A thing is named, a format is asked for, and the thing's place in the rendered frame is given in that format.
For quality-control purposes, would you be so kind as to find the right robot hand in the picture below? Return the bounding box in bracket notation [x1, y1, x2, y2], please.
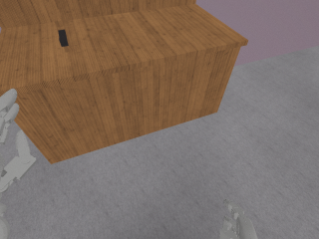
[219, 198, 258, 239]

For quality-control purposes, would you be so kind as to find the counter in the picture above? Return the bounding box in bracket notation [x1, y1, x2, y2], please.
[0, 0, 248, 164]

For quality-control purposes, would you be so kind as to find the robot left forearm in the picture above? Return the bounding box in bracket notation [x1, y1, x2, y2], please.
[0, 203, 10, 239]

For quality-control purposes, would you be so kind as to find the left robot hand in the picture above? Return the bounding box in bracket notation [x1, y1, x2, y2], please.
[0, 89, 36, 201]

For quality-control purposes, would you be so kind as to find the tap lever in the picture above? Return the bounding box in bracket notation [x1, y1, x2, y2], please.
[58, 29, 69, 47]

